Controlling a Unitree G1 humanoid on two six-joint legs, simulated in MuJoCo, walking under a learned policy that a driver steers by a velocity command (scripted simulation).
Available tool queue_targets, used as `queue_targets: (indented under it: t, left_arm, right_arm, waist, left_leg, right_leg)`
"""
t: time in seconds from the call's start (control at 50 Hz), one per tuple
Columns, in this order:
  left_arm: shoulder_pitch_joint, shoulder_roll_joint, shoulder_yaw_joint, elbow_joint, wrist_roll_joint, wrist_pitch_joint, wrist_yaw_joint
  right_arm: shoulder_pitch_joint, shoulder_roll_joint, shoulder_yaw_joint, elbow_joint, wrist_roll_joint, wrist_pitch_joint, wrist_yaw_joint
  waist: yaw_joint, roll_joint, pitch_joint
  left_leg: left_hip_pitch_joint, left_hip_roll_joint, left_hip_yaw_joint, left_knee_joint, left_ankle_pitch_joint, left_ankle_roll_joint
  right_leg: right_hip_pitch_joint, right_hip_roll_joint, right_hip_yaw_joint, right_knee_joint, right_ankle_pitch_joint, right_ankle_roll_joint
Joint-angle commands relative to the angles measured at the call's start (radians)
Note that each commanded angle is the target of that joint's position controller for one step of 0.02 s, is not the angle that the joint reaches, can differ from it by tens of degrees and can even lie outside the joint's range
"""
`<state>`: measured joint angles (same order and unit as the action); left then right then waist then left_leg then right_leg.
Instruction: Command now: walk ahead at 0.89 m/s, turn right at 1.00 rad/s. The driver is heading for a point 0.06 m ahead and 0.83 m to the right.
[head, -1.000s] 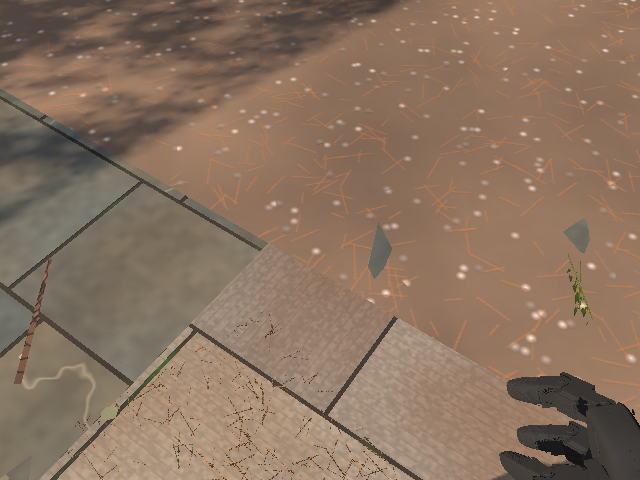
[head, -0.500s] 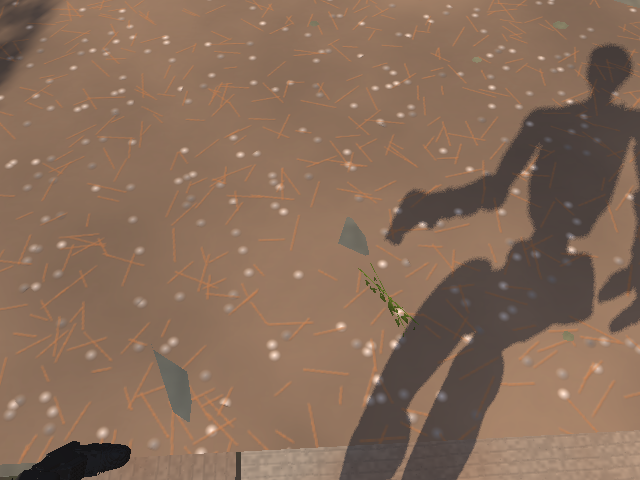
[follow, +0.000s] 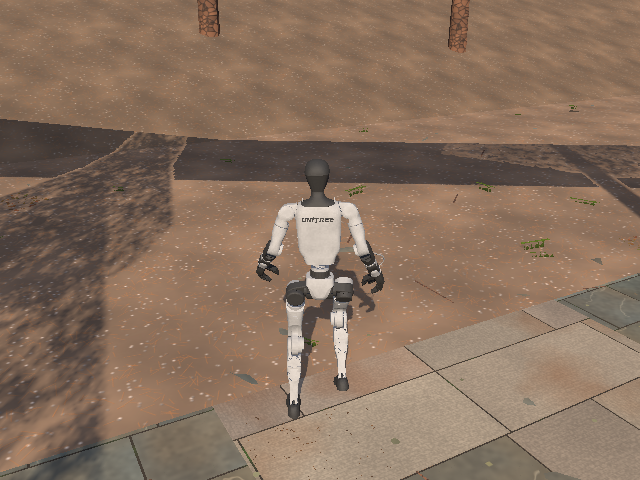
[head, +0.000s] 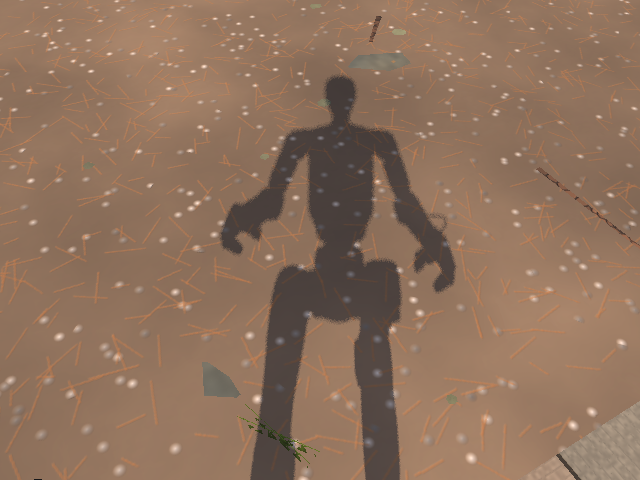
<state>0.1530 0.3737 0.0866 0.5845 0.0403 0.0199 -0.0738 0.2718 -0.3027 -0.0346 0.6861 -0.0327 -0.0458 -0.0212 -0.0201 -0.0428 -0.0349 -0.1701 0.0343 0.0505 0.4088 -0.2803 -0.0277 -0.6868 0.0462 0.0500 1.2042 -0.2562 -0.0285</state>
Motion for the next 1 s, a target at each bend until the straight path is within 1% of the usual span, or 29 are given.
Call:
queue_targets:
  t: [0.02,0.16,0.2,0.24,0.28,0.3,0.32,0.34,0.36,0.38,0.4,0.46,0.54,0.58,0.6,0.64,0.66,0.68,0.7,0.72,0.74,0.76,0.78,0.8,0.82,0.84,0.88,0.92,1.0]
  left_arm:
    - [-0.074,0.022,-0.012,-0.090,-0.002,0.005,-0.018]
    - [-0.300,0.007,-0.038,-0.137,-0.003,0.004,-0.044]
    - [-0.343,-0.018,-0.053,-0.148,-0.006,-0.002,-0.045]
    - [-0.273,-0.028,-0.058,-0.121,-0.008,-0.006,-0.027]
    - [0.023,0.031,-0.026,-0.038,-0.006,-0.016,-0.005]
    - [0.255,0.076,0.004,0.043,0.001,-0.026,0.013]
    - [0.218,0.185,0.035,0.069,0.009,-0.022,0.034]
    - [0.260,0.252,0.053,0.035,-0.010,-0.014,0.047]
    - [0.287,0.229,0.052,0.064,-0.004,-0.014,0.061]
    - [0.265,0.205,0.047,0.097,-0.005,-0.027,0.073]
    - [0.221,0.147,0.030,0.106,-0.001,-0.044,0.080]
    - [0.151,0.033,-0.016,0.121,-0.018,-0.082,0.081]
    - [0.206,0.021,-0.021,0.168,-0.037,-0.119,0.061]
    - [0.204,0.021,-0.021,0.182,-0.045,-0.131,0.054]
    - [0.229,0.036,-0.022,0.187,-0.056,-0.143,0.057]
    - [0.264,0.057,-0.019,0.224,-0.061,-0.153,0.062]
    - [0.266,0.084,-0.013,0.233,-0.055,-0.150,0.066]
    - [0.252,0.112,-0.010,0.229,-0.042,-0.148,0.072]
    - [0.271,0.142,-0.004,0.244,-0.029,-0.139,0.079]
    - [0.273,0.139,-0.003,0.257,-0.009,-0.124,0.088]
    - [0.242,0.127,-0.006,0.267,-0.010,-0.112,0.095]
    - [0.242,0.041,-0.025,0.235,-0.005,-0.110,0.100]
    - [0.480,-0.095,-0.054,0.230,-0.097,-0.110,0.095]
    - [0.328,0.035,-0.036,0.240,-0.051,-0.105,0.112]
    - [0.235,0.041,-0.030,0.215,-0.058,-0.104,0.108]
    - [0.200,0.030,-0.033,0.211,-0.045,-0.097,0.102]
    - [0.201,0.002,-0.029,0.207,-0.018,-0.050,0.079]
    - [0.207,-0.038,-0.030,0.193,-0.017,-0.014,0.066]
    - [0.113,-0.087,-0.046,0.128,-0.022,-0.007,0.041]
  right_arm:
    - [0.048,-0.137,-0.042,-0.020,-0.003,-0.030,0.013]
    - [0.182,-0.130,-0.046,0.079,-0.012,-0.051,0.014]
    - [0.220,-0.143,-0.049,0.112,-0.016,-0.044,0.009]
    - [0.215,-0.170,-0.048,0.124,-0.011,-0.035,0.001]
    - [0.206,-0.243,-0.060,0.124,-0.005,-0.016,-0.003]
    - [0.158,-0.248,-0.057,0.104,0.004,-0.016,0.001]
    - [0.215,-0.104,-0.025,0.052,0.007,-0.019,0.028]
    - [0.141,-0.116,-0.022,-0.029,0.015,-0.039,0.034]
    - [-0.028,-0.161,-0.033,-0.062,0.022,-0.050,0.030]
    - [-0.017,-0.124,-0.019,-0.062,0.035,-0.057,0.027]
    - [0.007,-0.111,-0.011,-0.037,0.021,-0.054,0.028]
    - [0.105,-0.076,-0.004,0.001,-0.015,-0.003,0.046]
    - [-0.131,-0.040,0.013,-0.077,-0.007,0.005,0.060]
    - [-0.174,-0.034,0.015,-0.066,0.002,0.003,0.070]
    - [-0.199,-0.012,0.024,-0.093,0.007,-0.006,0.076]
    - [-0.250,-0.023,0.021,-0.095,0.014,-0.014,0.075]
    - [-0.242,-0.039,0.015,-0.084,0.011,-0.013,0.072]
    - [-0.178,-0.060,0.004,-0.056,0.014,-0.002,0.070]
    - [-0.127,-0.077,-0.002,-0.051,0.003,-0.011,0.059]
    - [0.023,-0.110,-0.016,-0.005,0.000,-0.018,0.041]
    - [0.203,-0.123,-0.027,0.049,-0.014,-0.025,0.023]
    - [0.325,-0.219,-0.052,0.077,-0.026,-0.025,0.004]
    - [0.304,-0.276,-0.065,0.085,-0.046,-0.038,0.024]
    - [0.214,-0.196,-0.063,0.035,-0.011,-0.027,0.036]
    - [0.114,-0.122,-0.038,0.036,-0.006,-0.037,0.037]
    - [0.063,-0.069,-0.026,0.042,-0.008,-0.037,0.036]
    - [0.060,-0.036,-0.011,0.061,0.009,-0.039,0.023]
    - [0.032,-0.055,-0.017,0.068,0.020,-0.050,0.025]
    - [-0.091,-0.057,-0.020,0.052,0.025,-0.050,0.022]
  waist:
    - [-0.015,0.142,0.072]
    - [-0.073,0.124,0.211]
    - [-0.076,0.130,0.227]
    - [-0.011,0.160,0.152]
    - [0.144,0.210,-0.024]
    - [0.263,0.185,-0.122]
    - [0.150,-0.061,-0.192]
    - [0.155,-0.094,-0.363]
    - [0.194,0.052,-0.260]
    - [0.143,0.056,-0.115]
    - [0.086,0.119,-0.031]
    - [-0.024,0.058,0.055]
    - [0.013,0.005,0.209]
    - [0.026,0.039,0.172]
    - [0.028,-0.003,0.186]
    - [0.039,0.027,0.189]
    - [0.033,0.033,0.159]
    - [0.006,0.019,0.049]
    - [-0.023,-0.031,0.051]
    - [-0.088,-0.035,-0.010]
    - [-0.188,-0.024,-0.063]
    - [-0.201,0.084,-0.179]
    - [-0.045,0.439,-0.394]
    - [-0.090,0.146,-0.402]
    - [-0.051,0.121,-0.221]
    - [-0.025,0.049,-0.102]
    - [0.008,0.094,0.003]
    - [0.052,0.110,0.028]
    - [0.089,0.176,0.037]
  left_leg:
    - [0.131,0.231,-0.159,-0.252,-0.126,0.086]
    - [0.223,0.228,0.106,-0.328,0.106,0.082]
    - [0.290,0.230,0.181,-0.289,0.379,0.074]
    - [0.276,0.232,0.246,-0.139,1.057,0.065]
    - [0.217,0.286,0.223,0.226,1.396,0.092]
    - [0.024,0.263,0.225,0.520,1.239,0.088]
    - [-0.416,0.124,0.200,0.889,0.179,0.045]
    - [-0.572,-0.004,0.040,1.149,-0.181,0.026]
    - [-0.665,0.039,-0.075,1.161,-0.049,0.038]
    - [-0.672,0.073,-0.059,1.108,-0.019,0.040]
    - [-0.610,0.118,-0.068,1.001,-0.009,0.043]
    - [-0.463,0.157,-0.083,0.849,-0.058,0.026]
    - [-0.550,0.154,-0.016,0.551,0.154,0.012]
    - [-0.462,0.092,0.031,0.400,0.327,0.031]
    - [-0.390,0.098,0.024,0.298,0.418,0.053]
    - [-0.322,0.057,0.038,0.195,0.519,0.089]
    - [-0.292,0.017,0.053,0.166,0.486,0.101]
    - [-0.214,-0.058,0.080,0.207,0.414,0.107]
    - [-0.180,-0.084,0.079,0.197,0.314,0.127]
    - [-0.039,-0.107,0.053,0.178,0.262,0.146]
    - [0.149,-0.056,0.013,0.085,0.375,0.154]
    - [0.382,0.149,-0.156,0.195,0.520,0.170]
    - [0.701,0.489,-0.682,0.157,0.840,0.364]
    - [0.544,0.387,-0.599,0.104,0.856,0.308]
    - [0.383,0.364,-0.432,0.069,0.819,0.279]
    - [0.250,0.332,-0.337,0.015,0.790,0.250]
    - [0.044,0.293,-0.174,-0.078,0.790,0.219]
    - [-0.060,0.283,-0.068,-0.129,0.801,0.219]
    - [-0.121,0.180,0.173,-0.132,0.736,0.168]
  right_leg:
    - [-0.259,-0.079,0.016,0.120,0.096,0.012]
    - [-0.242,-0.121,-0.118,-0.182,0.134,-0.039]
    - [-0.189,-0.104,-0.185,-0.292,0.058,-0.088]
    - [0.056,-0.002,-0.270,-0.387,-0.029,-0.146]
    - [0.427,0.094,-0.245,-0.423,-0.128,-0.200]
    - [0.765,0.092,-0.154,-0.562,-0.056,-0.231]
    - [1.114,-0.156,0.246,-0.645,-0.300,-0.274]
    - [1.196,-0.353,0.736,-0.817,-0.342,-0.345]
    - [1.128,-0.313,0.645,-0.872,-0.173,-0.304]
    - [0.975,-0.315,0.536,-0.888,-0.038,-0.297]
    - [0.813,-0.268,0.425,-0.899,0.018,-0.262]
    - [0.537,-0.181,0.272,-0.975,0.073,-0.264]
    - [0.443,-0.109,0.133,-1.119,0.231,-0.246]
    - [0.471,-0.052,0.049,-1.154,0.335,-0.211]
    - [0.451,-0.098,0.058,-1.168,0.463,-0.203]
    - [0.552,-0.137,0.043,-1.206,0.614,-0.182]
    - [0.638,-0.140,0.032,-1.177,0.736,-0.171]
    - [0.736,-0.132,0.016,-1.094,1.040,-0.150]
    - [0.772,-0.171,0.015,-0.934,1.266,-0.130]
    - [0.777,-0.186,0.034,-0.710,1.342,-0.105]
    - [0.700,-0.142,0.025,-0.450,1.184,-0.085]
    - [0.511,-0.032,0.005,-0.065,0.621,-0.071]
    - [0.138,0.142,0.079,0.371,-0.357,-0.035]
    - [0.183,0.067,0.098,0.353,-0.203,-0.063]
    - [0.139,0.016,0.089,0.282,-0.128,-0.056]
    - [0.117,-0.028,0.053,0.216,-0.102,-0.050]
    - [0.174,-0.062,0.024,0.147,-0.103,-0.024]
    - [0.204,-0.071,-0.007,0.069,-0.093,-0.004]
    - [0.261,-0.085,-0.094,-0.331,0.208,-0.008]
